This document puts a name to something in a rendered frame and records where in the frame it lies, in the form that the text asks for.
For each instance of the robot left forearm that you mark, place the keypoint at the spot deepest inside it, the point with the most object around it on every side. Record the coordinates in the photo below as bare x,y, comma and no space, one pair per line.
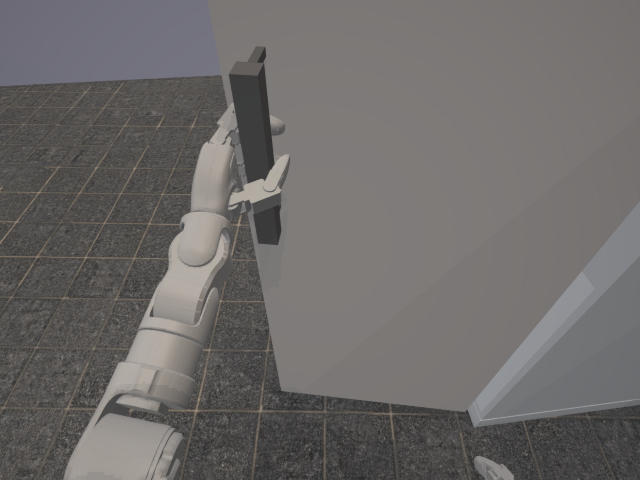
158,371

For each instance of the robot left hand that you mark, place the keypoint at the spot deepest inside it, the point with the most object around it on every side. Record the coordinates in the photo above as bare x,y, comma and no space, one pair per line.
220,166

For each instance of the robot right hand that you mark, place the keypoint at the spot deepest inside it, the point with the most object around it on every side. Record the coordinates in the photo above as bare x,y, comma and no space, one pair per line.
491,470

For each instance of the robot left upper arm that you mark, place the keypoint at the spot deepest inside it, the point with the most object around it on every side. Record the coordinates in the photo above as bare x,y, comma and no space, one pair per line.
126,448

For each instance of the fridge door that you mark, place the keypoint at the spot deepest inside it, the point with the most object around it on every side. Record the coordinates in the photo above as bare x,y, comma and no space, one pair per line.
454,166

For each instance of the handle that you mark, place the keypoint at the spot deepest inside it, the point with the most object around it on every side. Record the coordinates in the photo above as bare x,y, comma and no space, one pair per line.
249,91

